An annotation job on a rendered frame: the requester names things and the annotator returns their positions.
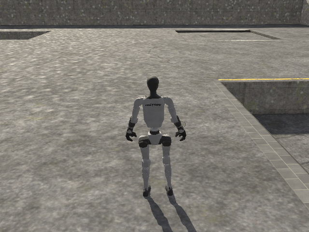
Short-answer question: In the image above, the robot left thigh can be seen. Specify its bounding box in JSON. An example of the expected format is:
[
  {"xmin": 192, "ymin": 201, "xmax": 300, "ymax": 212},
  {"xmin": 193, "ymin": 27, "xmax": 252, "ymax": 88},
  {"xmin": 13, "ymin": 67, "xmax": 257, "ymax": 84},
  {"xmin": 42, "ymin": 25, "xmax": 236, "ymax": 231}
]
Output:
[{"xmin": 139, "ymin": 135, "xmax": 151, "ymax": 168}]

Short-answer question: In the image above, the left robot hand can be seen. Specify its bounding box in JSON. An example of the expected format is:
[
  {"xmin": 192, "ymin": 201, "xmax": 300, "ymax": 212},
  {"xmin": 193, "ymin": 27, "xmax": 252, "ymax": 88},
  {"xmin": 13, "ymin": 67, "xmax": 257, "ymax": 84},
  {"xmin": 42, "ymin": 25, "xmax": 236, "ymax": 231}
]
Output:
[{"xmin": 126, "ymin": 132, "xmax": 137, "ymax": 141}]

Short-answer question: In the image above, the left robot upper arm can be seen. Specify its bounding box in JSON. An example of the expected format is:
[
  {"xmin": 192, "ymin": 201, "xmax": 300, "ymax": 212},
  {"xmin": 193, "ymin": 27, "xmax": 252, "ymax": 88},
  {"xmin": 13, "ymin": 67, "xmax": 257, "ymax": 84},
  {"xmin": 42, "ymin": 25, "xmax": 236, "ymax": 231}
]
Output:
[{"xmin": 131, "ymin": 97, "xmax": 143, "ymax": 123}]

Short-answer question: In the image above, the right robot upper arm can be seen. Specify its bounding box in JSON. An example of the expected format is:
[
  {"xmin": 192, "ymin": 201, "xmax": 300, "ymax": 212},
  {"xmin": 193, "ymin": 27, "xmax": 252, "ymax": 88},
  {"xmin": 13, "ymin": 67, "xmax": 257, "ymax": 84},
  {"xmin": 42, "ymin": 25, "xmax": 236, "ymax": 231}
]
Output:
[{"xmin": 163, "ymin": 97, "xmax": 178, "ymax": 123}]

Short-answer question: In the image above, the right robot hand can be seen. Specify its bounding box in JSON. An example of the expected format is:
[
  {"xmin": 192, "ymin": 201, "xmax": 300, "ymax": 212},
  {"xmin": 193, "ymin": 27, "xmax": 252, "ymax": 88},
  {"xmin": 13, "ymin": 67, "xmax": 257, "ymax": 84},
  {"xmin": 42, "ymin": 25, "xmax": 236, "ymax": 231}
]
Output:
[{"xmin": 175, "ymin": 130, "xmax": 186, "ymax": 141}]

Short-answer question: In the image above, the robot right forearm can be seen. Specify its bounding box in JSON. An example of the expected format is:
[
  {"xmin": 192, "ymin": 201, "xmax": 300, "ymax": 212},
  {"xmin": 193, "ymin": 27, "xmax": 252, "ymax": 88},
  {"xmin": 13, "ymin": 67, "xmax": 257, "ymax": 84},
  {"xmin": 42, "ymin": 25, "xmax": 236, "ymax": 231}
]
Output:
[{"xmin": 174, "ymin": 116, "xmax": 184, "ymax": 133}]

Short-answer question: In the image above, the robot left foot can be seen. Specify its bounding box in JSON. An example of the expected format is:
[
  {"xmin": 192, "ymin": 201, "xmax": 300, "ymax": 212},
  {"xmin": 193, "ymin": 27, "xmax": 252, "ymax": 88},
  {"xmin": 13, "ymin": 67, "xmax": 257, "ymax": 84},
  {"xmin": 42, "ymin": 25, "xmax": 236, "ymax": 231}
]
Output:
[{"xmin": 143, "ymin": 185, "xmax": 151, "ymax": 197}]

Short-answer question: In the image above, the robot left forearm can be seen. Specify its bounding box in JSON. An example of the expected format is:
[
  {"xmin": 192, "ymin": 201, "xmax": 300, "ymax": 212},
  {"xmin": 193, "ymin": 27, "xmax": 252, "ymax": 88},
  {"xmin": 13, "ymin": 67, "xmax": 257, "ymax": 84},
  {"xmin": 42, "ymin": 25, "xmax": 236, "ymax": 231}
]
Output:
[{"xmin": 127, "ymin": 116, "xmax": 135, "ymax": 133}]

